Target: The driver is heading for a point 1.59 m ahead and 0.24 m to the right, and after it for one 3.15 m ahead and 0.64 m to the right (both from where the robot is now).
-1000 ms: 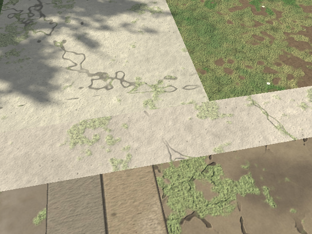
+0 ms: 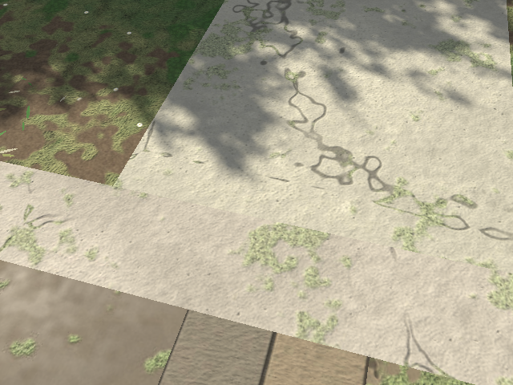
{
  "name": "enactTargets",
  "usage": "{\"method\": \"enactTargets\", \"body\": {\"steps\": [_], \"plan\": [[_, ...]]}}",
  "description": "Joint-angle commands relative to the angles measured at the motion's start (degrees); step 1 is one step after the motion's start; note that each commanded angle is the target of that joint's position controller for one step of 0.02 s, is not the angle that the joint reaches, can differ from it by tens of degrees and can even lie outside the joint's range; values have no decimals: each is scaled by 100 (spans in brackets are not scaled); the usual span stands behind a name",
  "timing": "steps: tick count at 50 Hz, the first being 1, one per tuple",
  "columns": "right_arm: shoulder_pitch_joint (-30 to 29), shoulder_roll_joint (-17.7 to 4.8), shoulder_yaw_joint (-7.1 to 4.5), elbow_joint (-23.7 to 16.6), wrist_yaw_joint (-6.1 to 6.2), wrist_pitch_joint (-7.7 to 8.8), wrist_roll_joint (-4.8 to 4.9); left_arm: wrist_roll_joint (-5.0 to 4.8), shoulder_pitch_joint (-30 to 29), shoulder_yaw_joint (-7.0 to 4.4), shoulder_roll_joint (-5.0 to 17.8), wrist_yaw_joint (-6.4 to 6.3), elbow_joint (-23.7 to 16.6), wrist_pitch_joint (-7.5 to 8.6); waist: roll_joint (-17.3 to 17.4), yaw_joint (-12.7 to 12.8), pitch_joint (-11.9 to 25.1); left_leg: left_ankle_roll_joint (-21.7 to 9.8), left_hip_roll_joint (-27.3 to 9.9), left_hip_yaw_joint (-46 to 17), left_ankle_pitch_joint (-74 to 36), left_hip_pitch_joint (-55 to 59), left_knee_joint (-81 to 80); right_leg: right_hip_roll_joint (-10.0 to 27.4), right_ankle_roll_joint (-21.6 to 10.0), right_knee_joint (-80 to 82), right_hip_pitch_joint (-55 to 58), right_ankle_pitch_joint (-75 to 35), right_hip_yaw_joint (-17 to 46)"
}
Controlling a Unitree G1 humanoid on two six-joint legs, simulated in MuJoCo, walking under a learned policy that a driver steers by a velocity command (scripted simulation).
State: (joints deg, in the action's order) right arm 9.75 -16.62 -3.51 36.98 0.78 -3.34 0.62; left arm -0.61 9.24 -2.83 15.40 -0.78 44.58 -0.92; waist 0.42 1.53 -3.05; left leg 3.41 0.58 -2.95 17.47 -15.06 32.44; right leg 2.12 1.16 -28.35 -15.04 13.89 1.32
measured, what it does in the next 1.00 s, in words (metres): steps on the spot: left foot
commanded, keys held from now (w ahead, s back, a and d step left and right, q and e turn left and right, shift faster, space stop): no key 0.14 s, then w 0.02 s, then no key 0.84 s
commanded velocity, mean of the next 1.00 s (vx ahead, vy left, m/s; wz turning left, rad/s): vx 0.01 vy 0.00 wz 0.04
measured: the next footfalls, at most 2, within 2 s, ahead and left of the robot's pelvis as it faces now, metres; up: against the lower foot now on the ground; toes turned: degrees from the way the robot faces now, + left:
left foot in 0.02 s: +0.03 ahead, +0.13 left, +0.00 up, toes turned -3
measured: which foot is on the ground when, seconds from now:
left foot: up 0.00-0.00, down 0.02-1.00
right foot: down 0.00-1.00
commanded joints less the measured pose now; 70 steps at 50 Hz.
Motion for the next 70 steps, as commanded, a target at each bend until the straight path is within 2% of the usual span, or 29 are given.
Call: {"method": "enactTargets", "body": {"steps": [1, 2, 3, 4, 5, 7, 8, 9, 11, 17, 23, 32, 46, 70], "plan": [[216, -705, -160, -310, 34, 88, -86, 34, 229, -123, 779, 35, -158, 149, -612, -50, 836, -399, -371, -338, -1772, 1449, -1353, 761, -541, 306, -46, -1332, 737], [86, -1137, -233, -352, 83, 62, -170, 221, 410, -27, 493, 92, -203, 249, 658, 252, 969, -839, -1116, -1097, -2734, 1576, -1009, 196, -103, -98, -425, -177, 130], [-134, -654, -101, -323, 20, 107, -225, 229, 142, 2, 474, 68, -197, 266, 870, 122, 942, -1193, -1241, -1139, -2034, 741, -1084, 174, 135, 171, 90, 310, 56], [-270, -401, -32, -329, -35, 167, -233, 225, -63, -26, 641, 56, -165, 256, 612, 53, 721, -1047, -908, -934, -1240, 570, -1124, 146, 242, 230, 257, -97, 25], [-176, -421, -37, -239, -48, 211, -254, 211, -167, -37, 672, 42, -122, 245, 589, -40, 625, -854, -686, -789, -887, 506, -1128, 106, 276, 205, 278, -338, -34], [-108, -526, -38, -147, -50, 296, -212, 177, -74, -55, 735, -8, -38, 190, 645, -37, 358, -719, -612, -757, -943, 318, -1157, 138, 271, 243, 275, -545, 9], [27, -496, -21, -73, -26, 308, -194, 164, -2, -39, 687, -19, 21, 184, 644, -52, 418, -711, -557, -733, -422, 328, -1225, 65, 256, 200, 318, -318, -93], [4, -425, 12, -48, -12, 310, -197, 152, -22, -25, 633, -27, 62, 182, 609, -53, 255, -716, -568, -782, -183, 212, -1276, 72, 243, 224, 266, -324, -79], [-42, -382, 40, -15, 7, 321, -202, 152, 7, -26, 622, -49, 167, 196, 499, -42, 95, -714, -544, -788, -245, 81, -1295, 112, 243, 290, 296, -475, -38], [78, -363, 32, 230, 12, 359, -140, 119, 168, -49, 676, -69, 518, 227, 108, -58, 335, -671, -395, -547, -1490, 449, -988, 166, 302, 373, 478, -897, -22], [149, -334, 18, 547, 8, 347, -117, 96, 203, -56, 693, -117, 794, 171, 18, -53, 379, -656, -314, -422, -1809, 505, -934, 165, 293, 381, 599, -998, -45], [276, -343, 26, 1081, 47, 353, -94, 79, 261, -56, 665, -184, 1144, 108, 24, -45, 273, -575, -208, -266, -1707, 452, -946, 125, 240, 420, 631, -959, -88], [412, -301, 97, 1749, 102, 348, -72, 72, 442, -14, 495, -219, 1529, 80, -20, -71, 111, -496, -124, -126, -1312, 373, -1002, 49, 187, 476, 541, -804, -143], [720, -98, 201, 2332, 134, 333, -49, 61, 942, 91, 195, -240, 1828, 86, -48, -116, -38, -424, -66, 10, -978, 222, -1023, -36, 110, 459, 384, -623, -170]]}}
Velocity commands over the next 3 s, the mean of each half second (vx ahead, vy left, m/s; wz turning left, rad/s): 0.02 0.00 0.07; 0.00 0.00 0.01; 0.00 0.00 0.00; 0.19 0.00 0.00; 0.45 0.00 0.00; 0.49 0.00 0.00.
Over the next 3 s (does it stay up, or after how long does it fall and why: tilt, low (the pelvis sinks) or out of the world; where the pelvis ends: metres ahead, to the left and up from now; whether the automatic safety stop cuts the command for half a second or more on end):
stays up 0.65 -0.05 0.00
